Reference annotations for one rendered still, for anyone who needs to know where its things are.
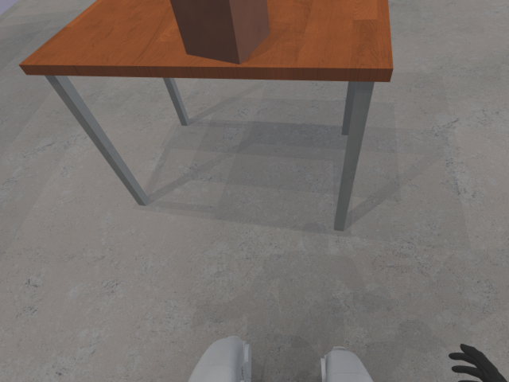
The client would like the carton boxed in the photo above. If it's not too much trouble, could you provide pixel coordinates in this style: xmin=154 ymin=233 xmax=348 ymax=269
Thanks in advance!
xmin=170 ymin=0 xmax=270 ymax=64

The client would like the robot thigh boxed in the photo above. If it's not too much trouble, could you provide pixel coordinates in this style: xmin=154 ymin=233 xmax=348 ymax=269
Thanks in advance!
xmin=188 ymin=338 xmax=251 ymax=382
xmin=321 ymin=350 xmax=374 ymax=382

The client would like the right robot hand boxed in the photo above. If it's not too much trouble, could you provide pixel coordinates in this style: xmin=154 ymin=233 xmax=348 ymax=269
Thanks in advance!
xmin=449 ymin=344 xmax=507 ymax=382

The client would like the table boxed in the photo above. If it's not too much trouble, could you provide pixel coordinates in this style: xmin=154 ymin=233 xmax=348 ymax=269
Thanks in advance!
xmin=19 ymin=0 xmax=393 ymax=232

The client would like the right robot thigh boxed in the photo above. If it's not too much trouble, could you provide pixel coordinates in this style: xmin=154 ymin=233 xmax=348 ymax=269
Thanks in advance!
xmin=321 ymin=350 xmax=374 ymax=382

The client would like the left robot thigh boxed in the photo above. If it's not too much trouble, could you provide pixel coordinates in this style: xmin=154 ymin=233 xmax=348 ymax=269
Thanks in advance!
xmin=188 ymin=338 xmax=251 ymax=382

